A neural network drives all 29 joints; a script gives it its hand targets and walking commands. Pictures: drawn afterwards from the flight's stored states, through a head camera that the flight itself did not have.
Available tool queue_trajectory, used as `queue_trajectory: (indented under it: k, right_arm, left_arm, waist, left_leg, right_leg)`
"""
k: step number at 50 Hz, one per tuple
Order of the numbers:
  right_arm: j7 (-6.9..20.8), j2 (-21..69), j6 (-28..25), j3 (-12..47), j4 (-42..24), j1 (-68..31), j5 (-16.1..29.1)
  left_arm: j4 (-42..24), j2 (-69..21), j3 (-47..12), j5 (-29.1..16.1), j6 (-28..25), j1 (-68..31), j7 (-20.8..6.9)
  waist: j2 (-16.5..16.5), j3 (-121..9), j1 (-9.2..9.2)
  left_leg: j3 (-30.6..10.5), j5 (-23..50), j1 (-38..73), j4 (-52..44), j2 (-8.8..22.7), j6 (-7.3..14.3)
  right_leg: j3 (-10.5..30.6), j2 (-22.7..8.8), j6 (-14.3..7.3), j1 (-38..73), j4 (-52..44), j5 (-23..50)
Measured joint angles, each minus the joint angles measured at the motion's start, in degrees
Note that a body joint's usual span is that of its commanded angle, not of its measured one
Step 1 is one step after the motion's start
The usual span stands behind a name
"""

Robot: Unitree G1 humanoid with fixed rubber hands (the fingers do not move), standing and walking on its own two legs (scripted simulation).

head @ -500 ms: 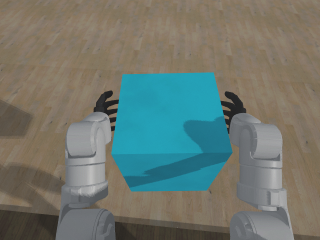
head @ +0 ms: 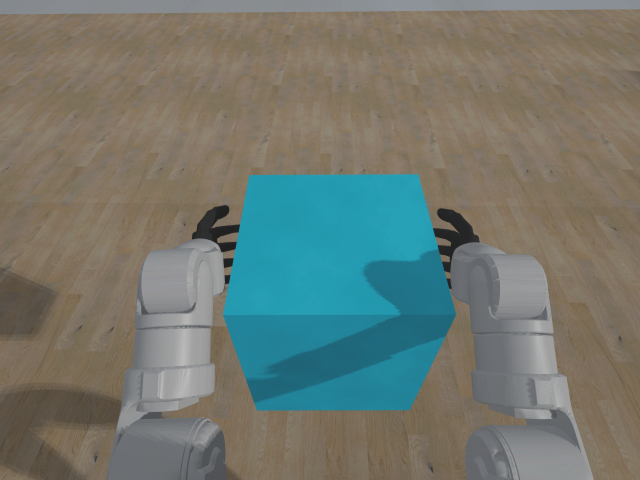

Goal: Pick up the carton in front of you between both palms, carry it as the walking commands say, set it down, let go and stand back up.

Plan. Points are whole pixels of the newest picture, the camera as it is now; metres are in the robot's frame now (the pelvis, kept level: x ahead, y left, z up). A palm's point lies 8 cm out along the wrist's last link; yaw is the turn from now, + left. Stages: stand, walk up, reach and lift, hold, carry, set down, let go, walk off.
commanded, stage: carry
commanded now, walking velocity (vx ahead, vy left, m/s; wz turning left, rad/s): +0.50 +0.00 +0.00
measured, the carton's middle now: (333, 298) +0.36 -0.01 +0.05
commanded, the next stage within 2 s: none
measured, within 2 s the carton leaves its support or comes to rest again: neither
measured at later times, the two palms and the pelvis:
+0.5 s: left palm (219, 153) +0.62 +0.16 +0.11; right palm (399, 141) +0.62 -0.14 +0.11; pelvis +0.26 -0.01 -0.04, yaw -2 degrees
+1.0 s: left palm (275, 101) +0.91 +0.08 +0.04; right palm (405, 98) +0.91 -0.22 +0.04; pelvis +0.55 -0.06 -0.06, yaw +0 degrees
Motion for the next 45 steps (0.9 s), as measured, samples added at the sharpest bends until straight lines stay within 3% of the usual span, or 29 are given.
queue_trajectory:
  k: [1,3,6,8,12,16,20,23,24,26,27,29,31,38,42,45]
  right_arm:
    - [0.0,-0.2,0.0,0.1,0.8,-0.3,0.1]
    - [0.0,-1.3,-0.4,0.1,2.6,-0.7,0.6]
    - [0.1,-2.3,-0.7,0.0,3.8,0.0,1.7]
    - [0.1,-2.1,-0.3,0.4,3.2,0.0,1.5]
    - [0.0,-1.1,0.3,-0.1,-0.8,-0.8,0.7]
    - [0.0,-0.1,0.3,-1.3,-5.7,-0.9,-0.1]
    - [0.0,0.8,0.7,-2.5,-7.6,-0.2,-1.2]
    - [0.4,1.2,0.9,-3.1,-5.7,-0.1,-2.2]
    - [0.4,1.4,0.9,-2.9,-4.3,-0.6,-2.9]
    - [0.5,1.5,0.4,-2.9,-1.0,-2.2,-3.7]
    - [0.6,1.4,-0.2,-2.6,0.9,-2.8,-3.9]
    - [0.6,1.1,-0.5,-1.9,3.8,-2.6,-3.6]
    - [0.6,0.6,-0.1,-1.3,4.6,-0.7,-2.5]
    - [-0.8,0.3,-1.7,0.8,1.8,2.6,0.9]
    - [-1.0,0.7,-3.5,0.9,-0.5,2.8,1.2]
    - [-1.1,0.4,-3.8,0.9,-2.6,2.5,1.6]
  left_arm:
    - [0.5,-0.1,0.2,0.3,-0.1,-0.1,-0.1]
    - [2.3,-1.0,0.3,1.1,-1.3,0.0,-0.3]
    - [3.7,-1.9,-0.6,2.0,-2.1,0.8,-0.4]
    - [1.9,-1.4,-1.3,1.1,-1.8,2.4,-0.2]
    - [-3.1,-0.8,-1.3,-1.1,-1.5,3.3,0.7]
    - [-6.0,-1.0,-0.7,-2.1,-2.1,1.9,1.1]
    - [-5.0,-0.8,-0.9,-2.6,-2.6,0.9,1.0]
    - [-1.8,-0.1,-1.5,-2.6,-2.5,0.2,0.7]
    - [-0.5,0.4,-1.9,-2.5,-2.3,-0.3,0.9]
    - [2.8,2.0,-2.1,-2.7,-2.3,-2.1,0.4]
    - [4.6,2.7,-2.1,-2.8,-2.5,-3.0,0.2]
    - [7.0,2.7,-1.7,-2.4,-2.1,-3.1,0.0]
    - [7.6,1.8,-1.7,-1.3,-1.1,-1.9,0.0]
    - [1.8,0.0,-0.5,0.1,-1.0,1.9,0.0]
    - [-2.5,-1.1,0.5,0.4,-2.4,3.6,0.0]
    - [-5.1,-1.7,0.5,0.6,-3.1,3.9,0.0]
  waist:
    - [0.1,-0.3,0.07]
    - [2.6,0.1,0.80]
    - [1.7,1.7,3.02]
    - [0.7,2.9,4.12]
    - [-0.3,5.3,5.83]
    - [0.1,6.1,7.53]
    - [1.1,4.4,9.00]
    - [1.4,2.2,9.03]
    - [1.2,1.4,8.48]
    - [-0.5,-0.3,6.61]
    - [-1.9,-0.4,5.35]
    - [-2.5,-0.6,3.40]
    - [-2.4,-0.3,2.06]
    - [-1.4,3.7,-1.29]
    - [-0.9,4.5,-1.91]
    - [-0.7,4.3,-1.43]
  left_leg:
    - [0.1,-1.8,0.6,1.6,0.0,-0.3]
    - [-0.3,-3.2,-1.6,11.1,2.4,-0.8]
    - [-4.0,-1.3,-12.6,35.3,0.6,-0.4]
    - [-4.4,0.5,-19.0,40.0,0.0,0.4]
    - [-4.5,5.1,-27.7,30.8,0.5,0.2]
    - [-4.9,20.5,-31.8,18.5,1.2,-0.3]
    - [-4.1,34.8,-29.1,3.8,1.3,0.5]
    - [-2.2,40.2,-23.8,-2.8,1.2,2.0]
    - [-1.1,39.6,-21.0,-4.4,1.0,2.1]
    - [-0.6,22.5,-18.2,-1.9,-0.5,3.3]
    - [-0.3,17.3,-19.1,1.5,-1.9,3.8]
    - [0.1,14.7,-20.3,6.0,-2.9,3.9]
    - [0.2,12.6,-19.7,7.5,-3.3,4.2]
    - [-0.6,7.3,-13.4,5.2,-2.6,3.2]
    - [-1.4,3.6,-8.9,3.8,-1.6,1.6]
    - [-1.5,-0.9,-6.0,7.2,-0.6,0.2]
  right_leg:
    - [-0.3,0.3,-0.5,1.3,-2.8,3.0]
    - [-1.6,2.1,-1.6,3.2,-2.7,1.1]
    - [-1.0,2.8,-3.2,4.8,-1.5,-3.2]
    - [-0.3,2.9,-3.1,6.7,-3.5,-3.5]
    - [0.3,2.7,-3.2,10.3,-7.3,-3.9]
    - [0.3,3.3,-3.1,13.6,-8.1,-5.2]
    - [-0.1,4.2,-2.4,17.7,-5.6,-8.4]
    - [-1.5,4.0,-1.6,19.7,1.0,-6.4]
    - [-2.0,3.4,-1.1,19.9,5.0,-3.5]
    - [0.0,2.1,-0.4,16.4,16.5,-10.6]
    - [2.3,1.5,-0.1,13.2,22.8,-14.5]
    - [5.4,1.3,0.0,6.4,32.0,-17.2]
    - [6.4,0.1,0.5,0.6,33.9,-15.9]
    - [5.2,-3.4,1.9,-11.3,21.1,-8.1]
    - [3.5,-2.3,1.2,-9.6,7.2,-1.3]
    - [0.3,-0.5,-0.1,-2.3,-6.5,5.8]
